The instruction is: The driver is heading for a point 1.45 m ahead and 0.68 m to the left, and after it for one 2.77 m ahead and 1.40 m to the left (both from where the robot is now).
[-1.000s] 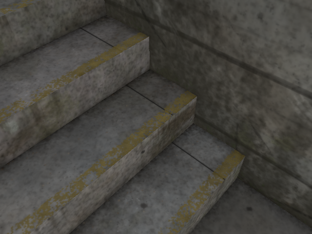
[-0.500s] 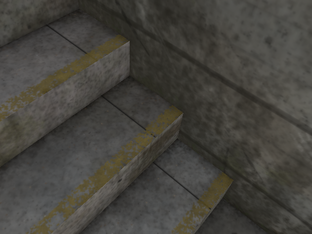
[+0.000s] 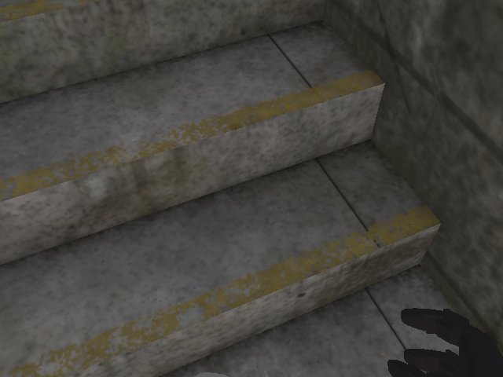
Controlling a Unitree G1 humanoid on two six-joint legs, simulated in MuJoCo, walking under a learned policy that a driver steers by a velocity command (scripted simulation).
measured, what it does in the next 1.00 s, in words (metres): walks backwards, turning left: left foot, then right foot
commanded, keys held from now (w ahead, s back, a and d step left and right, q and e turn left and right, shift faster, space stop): q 0.72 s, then no key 0.28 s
